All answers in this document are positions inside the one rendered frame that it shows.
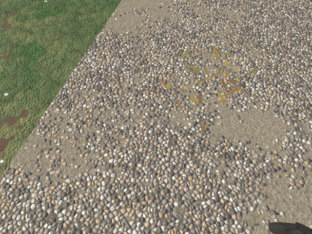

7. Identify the right robot hand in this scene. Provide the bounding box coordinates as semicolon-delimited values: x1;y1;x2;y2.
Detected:
268;222;312;234

